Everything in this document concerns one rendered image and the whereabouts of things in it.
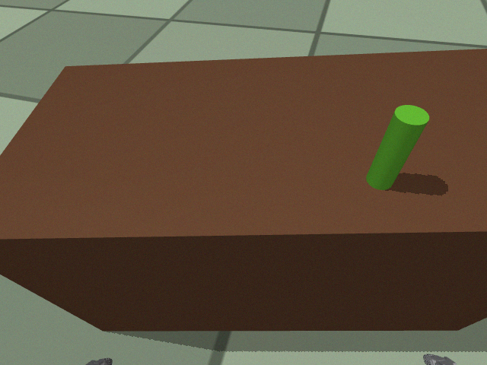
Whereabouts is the can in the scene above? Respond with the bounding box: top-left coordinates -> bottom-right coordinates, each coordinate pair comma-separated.
366,105 -> 429,190

